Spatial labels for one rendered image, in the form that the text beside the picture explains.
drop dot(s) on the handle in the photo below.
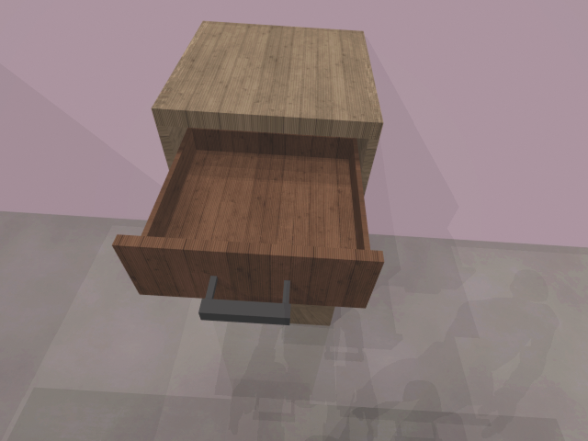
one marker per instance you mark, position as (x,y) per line
(244,311)

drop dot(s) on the drawer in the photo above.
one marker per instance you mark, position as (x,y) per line
(255,209)

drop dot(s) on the cabinet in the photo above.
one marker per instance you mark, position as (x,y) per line
(278,79)

